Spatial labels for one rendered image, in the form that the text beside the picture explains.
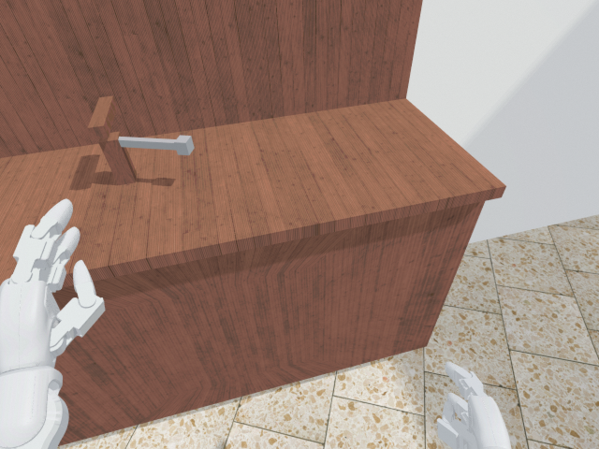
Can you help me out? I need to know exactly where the left robot hand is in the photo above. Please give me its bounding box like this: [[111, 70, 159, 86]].
[[0, 199, 105, 374]]

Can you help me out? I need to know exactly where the counter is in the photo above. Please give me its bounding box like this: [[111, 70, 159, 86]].
[[0, 0, 506, 446]]

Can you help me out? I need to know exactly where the right robot hand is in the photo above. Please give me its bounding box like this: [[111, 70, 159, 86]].
[[437, 362, 511, 449]]

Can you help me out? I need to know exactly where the tap lever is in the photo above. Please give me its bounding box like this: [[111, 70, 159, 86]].
[[118, 136, 195, 155]]

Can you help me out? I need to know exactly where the left robot forearm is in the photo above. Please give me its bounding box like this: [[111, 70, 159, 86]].
[[0, 366, 69, 449]]

